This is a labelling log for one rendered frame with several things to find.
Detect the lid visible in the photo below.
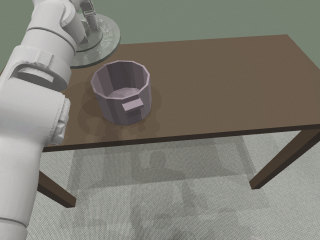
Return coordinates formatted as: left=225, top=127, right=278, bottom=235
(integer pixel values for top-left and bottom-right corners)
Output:
left=70, top=13, right=121, bottom=69

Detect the robot left forearm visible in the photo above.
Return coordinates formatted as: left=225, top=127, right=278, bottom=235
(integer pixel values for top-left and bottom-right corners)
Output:
left=0, top=0, right=85, bottom=94

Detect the table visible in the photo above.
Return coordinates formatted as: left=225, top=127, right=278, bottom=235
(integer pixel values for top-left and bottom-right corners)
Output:
left=0, top=34, right=320, bottom=208

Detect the pot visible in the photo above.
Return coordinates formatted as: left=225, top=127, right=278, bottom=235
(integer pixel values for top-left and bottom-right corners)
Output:
left=90, top=60, right=152, bottom=126

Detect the robot left upper arm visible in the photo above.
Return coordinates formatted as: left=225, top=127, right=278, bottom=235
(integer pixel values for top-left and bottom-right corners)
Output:
left=0, top=76, right=71, bottom=240

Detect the robot left hand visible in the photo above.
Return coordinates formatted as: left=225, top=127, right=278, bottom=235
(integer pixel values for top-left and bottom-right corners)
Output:
left=79, top=0, right=99, bottom=45

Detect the knob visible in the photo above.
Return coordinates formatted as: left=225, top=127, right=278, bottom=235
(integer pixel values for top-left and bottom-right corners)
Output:
left=81, top=21, right=91, bottom=37

